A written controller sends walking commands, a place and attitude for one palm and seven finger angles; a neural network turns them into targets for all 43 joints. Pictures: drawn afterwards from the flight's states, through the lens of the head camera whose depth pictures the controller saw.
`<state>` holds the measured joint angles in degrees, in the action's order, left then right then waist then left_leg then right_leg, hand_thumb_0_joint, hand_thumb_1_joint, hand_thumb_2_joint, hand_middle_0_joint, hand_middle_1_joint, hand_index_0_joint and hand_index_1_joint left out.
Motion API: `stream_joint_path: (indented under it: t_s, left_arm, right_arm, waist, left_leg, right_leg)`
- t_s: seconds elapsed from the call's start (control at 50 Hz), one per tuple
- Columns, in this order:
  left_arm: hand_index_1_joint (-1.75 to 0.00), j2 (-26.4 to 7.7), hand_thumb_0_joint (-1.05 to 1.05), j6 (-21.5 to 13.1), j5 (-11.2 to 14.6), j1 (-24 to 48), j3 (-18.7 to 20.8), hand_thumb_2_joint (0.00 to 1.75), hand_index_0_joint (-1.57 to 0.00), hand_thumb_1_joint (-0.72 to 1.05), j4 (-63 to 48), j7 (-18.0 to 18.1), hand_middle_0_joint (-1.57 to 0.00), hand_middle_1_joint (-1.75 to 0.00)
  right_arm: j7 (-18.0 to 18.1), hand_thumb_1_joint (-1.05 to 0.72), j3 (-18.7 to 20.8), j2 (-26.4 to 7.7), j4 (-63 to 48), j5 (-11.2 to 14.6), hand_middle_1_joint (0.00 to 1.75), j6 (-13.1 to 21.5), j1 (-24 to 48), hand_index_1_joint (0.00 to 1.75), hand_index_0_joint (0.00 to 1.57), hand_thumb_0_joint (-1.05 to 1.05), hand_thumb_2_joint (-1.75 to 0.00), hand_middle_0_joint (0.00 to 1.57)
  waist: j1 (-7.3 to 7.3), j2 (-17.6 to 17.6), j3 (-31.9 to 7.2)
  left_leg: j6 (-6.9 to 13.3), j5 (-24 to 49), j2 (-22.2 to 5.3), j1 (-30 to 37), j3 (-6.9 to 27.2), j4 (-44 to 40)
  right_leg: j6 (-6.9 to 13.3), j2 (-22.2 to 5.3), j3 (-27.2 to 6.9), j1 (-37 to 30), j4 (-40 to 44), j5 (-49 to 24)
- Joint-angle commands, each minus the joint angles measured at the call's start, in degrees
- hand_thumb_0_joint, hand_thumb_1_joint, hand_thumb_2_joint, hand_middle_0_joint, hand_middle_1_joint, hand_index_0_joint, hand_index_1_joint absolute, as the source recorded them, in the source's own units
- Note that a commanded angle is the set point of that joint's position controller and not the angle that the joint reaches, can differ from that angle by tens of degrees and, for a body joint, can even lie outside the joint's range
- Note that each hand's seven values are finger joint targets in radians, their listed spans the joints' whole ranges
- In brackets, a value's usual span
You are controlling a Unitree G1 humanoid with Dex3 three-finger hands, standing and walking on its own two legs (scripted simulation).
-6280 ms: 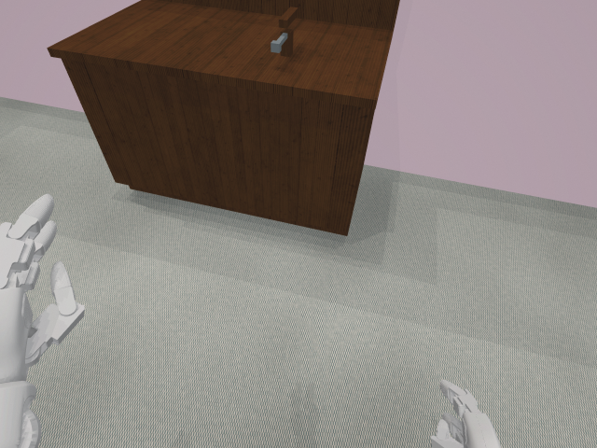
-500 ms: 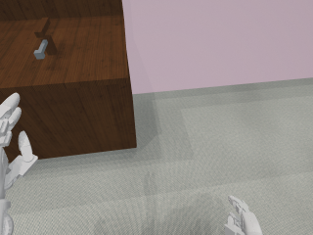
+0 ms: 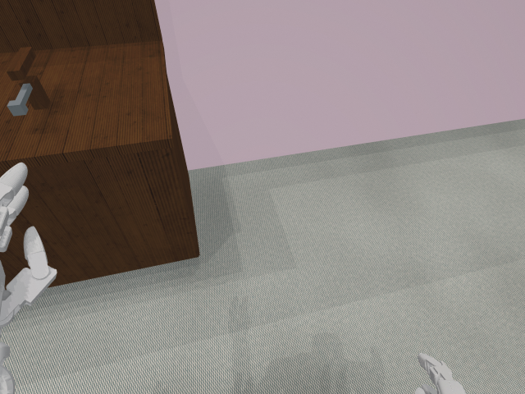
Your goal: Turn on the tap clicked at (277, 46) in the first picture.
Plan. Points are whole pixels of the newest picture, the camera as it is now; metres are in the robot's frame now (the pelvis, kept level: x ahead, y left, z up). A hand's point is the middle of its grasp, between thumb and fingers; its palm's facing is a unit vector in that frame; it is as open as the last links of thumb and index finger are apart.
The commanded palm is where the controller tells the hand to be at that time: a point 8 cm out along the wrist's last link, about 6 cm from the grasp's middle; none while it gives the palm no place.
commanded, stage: take the last steps up to it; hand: left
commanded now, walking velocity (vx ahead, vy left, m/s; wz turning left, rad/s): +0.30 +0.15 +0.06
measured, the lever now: (17, 107) +0.71 +0.63 +0.03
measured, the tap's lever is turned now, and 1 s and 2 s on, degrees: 0 0 0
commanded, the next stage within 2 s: come to a stop and stand still in 1.12 s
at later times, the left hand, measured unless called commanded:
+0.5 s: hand (35, 216) +0.28 +0.29 +0.17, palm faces +0.42 -0.78 -0.45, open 7.4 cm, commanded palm +0.23 +0.33 +0.18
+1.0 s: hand (52, 151) +0.40 +0.33 +0.17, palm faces +0.39 -0.79 -0.48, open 7.4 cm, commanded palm +0.34 +0.38 +0.18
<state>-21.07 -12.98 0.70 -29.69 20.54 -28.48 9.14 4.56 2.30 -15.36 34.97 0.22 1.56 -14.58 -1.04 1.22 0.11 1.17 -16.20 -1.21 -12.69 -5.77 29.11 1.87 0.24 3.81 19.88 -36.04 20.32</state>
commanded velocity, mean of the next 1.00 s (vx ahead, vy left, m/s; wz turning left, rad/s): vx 0.27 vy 0.15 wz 0.01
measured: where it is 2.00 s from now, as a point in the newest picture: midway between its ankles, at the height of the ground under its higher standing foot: outside the picture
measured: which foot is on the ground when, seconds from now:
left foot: down 0.00-0.14, up 0.16-0.46, down 0.48-0.74, up 0.76-1.00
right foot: down 0.00-0.48, up 0.50-0.70, down 0.72-1.00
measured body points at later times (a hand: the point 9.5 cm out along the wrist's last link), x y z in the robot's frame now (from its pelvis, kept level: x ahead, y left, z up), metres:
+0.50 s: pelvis +0.07 +0.05 -0.01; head +0.12 +0.05 +0.44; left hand +0.25 +0.33 +0.20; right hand +0.25 -0.19 -0.10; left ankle +0.11 +0.18 -0.74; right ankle +0.02 -0.09 -0.73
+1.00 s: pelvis +0.19 +0.09 +0.01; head +0.25 +0.08 +0.45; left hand +0.37 +0.37 +0.19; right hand +0.35 -0.16 -0.10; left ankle +0.25 +0.25 -0.70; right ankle +0.15 -0.02 -0.73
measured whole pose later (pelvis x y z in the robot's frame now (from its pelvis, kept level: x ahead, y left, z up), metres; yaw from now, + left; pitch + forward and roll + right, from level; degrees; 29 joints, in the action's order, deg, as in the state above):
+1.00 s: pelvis +0.19 +0.09 +0.01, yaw +2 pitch +1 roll +3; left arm -19.6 -15.2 0.4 -29.5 20.6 -29.5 8.4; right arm 2.6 1.9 -14.2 36.3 -0.2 2.7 -11.8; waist 0.4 1.0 5.2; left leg -0.7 -16.7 -4.8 -27.5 -6.9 43.4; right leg -0.8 -7.7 9.6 11.0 -30.1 19.9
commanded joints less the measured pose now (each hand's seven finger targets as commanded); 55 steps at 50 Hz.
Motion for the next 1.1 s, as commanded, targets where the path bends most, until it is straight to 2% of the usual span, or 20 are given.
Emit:
stream_joint_path:
  t_s: [0.0,0.08,0.12,0.16,0.2,0.26,0.4,0.42,0.46,0.5,0.54,0.6,0.68,0.72,0.74,0.86,1.0,1.02,1.06,1.08]
  left_arm:
    - [-0.30,-10.30,0.00,-4.14,-1.38,9.11,5.75,0.90,-0.20,0.90,-11.34,0.80,-0.20,-0.30]
    - [-0.30,-7.90,0.00,-3.97,-0.94,8.89,4.11,0.90,-0.20,0.90,-9.56,0.64,-0.20,-0.30]
    - [-0.30,-10.86,0.00,-4.07,-0.73,9.69,6.25,0.90,-0.20,0.90,-7.14,0.85,-0.20,-0.30]
    - [-0.30,-10.61,0.00,-4.18,0.46,10.77,6.06,0.90,-0.20,0.90,-5.97,0.29,-0.20,-0.30]
    - [-0.30,-10.83,0.00,-5.12,0.37,9.53,6.65,0.90,-0.20,0.90,-7.47,-0.15,-0.20,-0.30]
    - [-0.30,-9.85,0.00,-6.01,0.14,6.47,6.61,0.90,-0.20,0.90,-8.11,0.05,-0.20,-0.30]
    - [-0.30,-9.23,0.00,-4.59,0.34,6.90,6.38,0.90,-0.20,0.90,-12.42,1.43,-0.20,-0.30]
    - [-0.30,-9.28,0.00,-4.76,0.33,8.28,6.06,0.90,-0.20,0.90,-13.54,1.31,-0.20,-0.30]
    - [-0.30,-8.77,0.00,-5.22,0.85,9.06,6.35,0.90,-0.20,0.90,-14.94,1.26,-0.20,-0.30]
    - [-0.30,-11.66,0.00,-5.27,1.00,7.17,8.23,0.90,-0.20,0.90,-12.09,0.85,-0.20,-0.30]
    - [-0.30,-9.97,0.00,-5.17,1.05,4.79,7.54,0.90,-0.20,0.90,-13.95,0.47,-0.20,-0.30]
    - [-0.30,-9.51,0.00,-5.23,1.14,2.60,7.24,0.90,-0.20,0.90,-18.63,0.60,-0.20,-0.30]
    - [-0.30,-9.98,0.00,-3.48,0.91,1.49,8.48,0.90,-0.20,0.90,-11.65,0.87,-0.20,-0.30]
    - [-0.30,-12.60,0.00,-2.98,0.84,2.97,10.50,0.90,-0.20,0.90,-8.04,0.88,-0.20,-0.30]
    - [-0.30,-11.93,0.00,-3.24,2.01,4.79,10.77,0.90,-0.20,0.90,-6.10,0.49,-0.20,-0.30]
    - [-0.30,-9.35,0.00,-6.43,0.16,4.14,7.24,0.90,-0.20,0.90,-8.89,-0.01,-0.20,-0.30]
    - [-0.30,-11.30,0.00,-5.86,-0.20,4.50,8.68,0.90,-0.20,0.90,-15.77,1.93,-0.20,-0.30]
    - [-0.30,-10.85,0.00,-6.34,-0.02,5.71,8.29,0.90,-0.20,0.90,-16.71,1.90,-0.20,-0.30]
    - [-0.30,-10.82,0.00,-7.08,0.57,7.12,8.87,0.90,-0.20,0.90,-16.90,1.85,-0.20,-0.30]
    - [-0.30,-11.89,0.00,-6.86,0.37,4.62,9.37,0.90,-0.20,0.90,-10.95,1.55,-0.20,-0.30]
  right_arm:
    - [-0.21,-0.90,0.68,-3.38,-7.83,-0.07,0.30,5.26,7.37,0.30,0.20,0.00,-0.90,0.20]
    - [-0.62,-0.90,0.80,-3.83,-6.71,-0.15,0.30,6.04,6.49,0.30,0.20,0.00,-0.90,0.20]
    - [-1.02,-0.90,0.88,-2.30,-7.02,0.00,0.30,5.49,6.71,0.30,0.20,0.00,-0.90,0.20]
    - [-1.65,-0.90,2.05,-3.88,-6.42,0.24,0.30,5.25,7.52,0.30,0.20,0.00,-0.90,0.20]
    - [-1.93,-0.90,0.66,-2.69,-5.52,-0.03,0.30,3.83,7.57,0.30,0.20,0.00,-0.90,0.20]
    - [-1.92,-0.90,-0.01,-1.42,-6.31,-0.17,0.30,3.26,7.74,0.30,0.20,0.00,-0.90,0.20]
    - [-0.73,-0.90,0.67,-0.66,-8.77,-0.30,0.30,4.92,6.88,0.30,0.20,0.00,-0.90,0.20]
    - [-0.44,-0.90,1.30,-1.62,-8.91,-0.01,0.30,5.14,6.18,0.30,0.20,0.00,-0.90,0.20]
    - [-0.74,-0.90,2.41,-3.79,-9.28,0.52,0.30,5.31,5.22,0.30,0.20,0.00,-0.90,0.20]
    - [-0.60,-0.90,1.79,-2.21,-8.04,0.22,0.30,6.02,6.47,0.30,0.20,0.00,-0.90,0.20]
    - [-1.07,-0.90,2.05,-2.28,-6.90,0.91,0.30,6.37,6.89,0.30,0.20,0.00,-0.90,0.20]
    - [-1.71,-0.90,1.35,-2.32,-7.11,0.87,0.30,7.47,7.22,0.30,0.20,0.00,-0.90,0.20]
    - [-1.05,-0.90,0.85,-2.14,-6.80,0.72,0.30,6.69,7.36,0.30,0.20,0.00,-0.90,0.20]
    - [-1.32,-0.90,0.51,-0.90,-8.47,0.48,0.30,5.57,8.59,0.30,0.20,0.00,-0.90,0.20]
    - [-1.83,-0.90,1.44,-2.56,-7.31,0.37,0.30,5.54,7.67,0.30,0.20,0.00,-0.90,0.20]
    - [-2.24,-0.90,0.22,-1.36,-6.20,-0.17,0.30,3.60,8.07,0.30,0.20,0.00,-0.90,0.20]
    - [-1.03,-0.90,1.65,-0.82,-8.65,-0.46,0.30,4.78,6.63,0.30,0.20,0.00,-0.90,0.20]
    - [-0.67,-0.90,2.05,-1.37,-8.92,-0.18,0.30,4.95,5.71,0.30,0.20,0.00,-0.90,0.20]
    - [-1.12,-0.90,3.25,-3.87,-9.59,0.41,0.30,5.23,4.69,0.30,0.20,0.00,-0.90,0.20]
    - [-1.13,-0.90,2.86,-3.10,-8.66,0.36,0.30,5.48,4.44,0.30,0.20,0.00,-0.90,0.20]
  waist:
    - [0.45,-15.65,3.89]
    - [1.19,-10.69,-0.39]
    - [0.82,11.44,-1.82]
    - [1.49,10.39,0.93]
    - [1.11,2.37,0.13]
    - [0.90,5.99,-1.45]
    - [1.42,6.14,-5.27]
    - [0.67,1.22,-5.98]
    - [-0.23,-17.19,-9.98]
    - [0.30,-16.68,-8.28]
    - [0.71,-10.75,-6.20]
    - [1.24,-15.42,-6.76]
    - [1.97,-8.19,-7.19]
    - [2.05,16.55,-6.13]
    - [1.75,15.48,-4.13]
    - [0.89,5.85,-3.60]
    - [1.00,5.33,-7.80]
    - [0.14,-0.05,-9.55]
    - [0.30,-19.91,-12.58]
    - [0.35,-17.96,-11.96]
  left_leg:
    - [10.11,-18.33,-15.69,-7.28,19.03,-15.99]
    - [5.04,-4.55,-9.62,-10.30,8.68,-2.70]
    - [0.06,-9.31,-0.30,-25.88,-0.46,20.34]
    - [-1.74,-10.39,-2.61,-28.56,7.93,37.05]
    - [-2.05,-5.95,-4.97,-27.48,8.27,37.30]
    - [-2.03,-1.62,-6.00,-21.14,4.58,24.52]
    - [-0.91,5.38,-0.18,0.75,-6.38,-1.98]
    - [-0.22,5.47,-1.21,6.29,-4.91,-4.67]
    - [8.46,19.42,-17.82,20.15,18.23,-8.06]
    - [15.34,15.48,-22.11,15.89,25.51,-9.91]
    - [14.00,13.95,-19.41,11.95,17.69,-9.04]
    - [9.32,15.19,-14.24,5.06,6.88,-8.52]
    - [4.36,6.24,-10.93,-6.17,1.72,3.22]
    - [-0.56,-13.76,0.19,-28.23,-1.99,30.86]
    - [-1.68,-12.02,-1.80,-29.40,5.60,39.02]
    - [-2.50,-2.70,-5.55,-24.30,3.72,28.32]
    - [-1.47,8.88,0.63,0.06,-6.67,-1.55]
    - [-0.82,10.31,-0.09,5.74,-5.72,-4.51]
    - [8.57,30.91,-17.96,17.06,18.86,-6.41]
    - [12.81,24.18,-21.19,13.52,24.01,-8.87]
  right_leg:
    - [-2.27,-2.41,0.51,4.20,-11.47,7.23]
    - [-1.61,-2.87,2.60,-11.85,9.46,0.09]
    - [7.33,-20.56,-27.36,-21.71,19.02,-0.67]
    - [11.04,-26.72,-36.23,-15.51,24.89,4.98]
    - [10.43,-23.97,-24.10,-13.38,22.48,-3.10]
    - [7.47,-20.01,-10.65,-11.79,19.79,-16.66]
    - [3.15,-13.87,-4.26,-10.66,10.83,-13.21]
    - [1.80,-12.07,-3.30,-7.55,3.44,-13.86]
    - [-3.04,-2.95,3.40,10.53,-21.57,10.41]
    - [-2.69,-5.07,-2.06,17.27,-33.47,14.85]
    - [-3.13,-7.12,-1.88,17.36,-27.93,11.90]
    - [-3.12,-5.13,3.87,5.67,-12.63,5.13]
    - [-2.06,-4.03,4.88,-13.65,8.28,-4.86]
    - [8.30,-25.54,-32.36,-23.91,19.15,-10.74]
    - [8.84,-27.73,-34.66,-20.33,21.55,-7.55]
    - [5.64,-20.65,-5.51,-16.76,14.34,-36.79]
    - [2.02,-16.06,0.05,-13.37,5.04,-32.59]
    - [0.65,-14.14,1.21,-10.97,-2.59,-29.49]
    - [-3.31,-3.57,3.69,8.02,-26.21,14.84]
    - [-2.65,-3.15,0.32,11.39,-34.11,18.69]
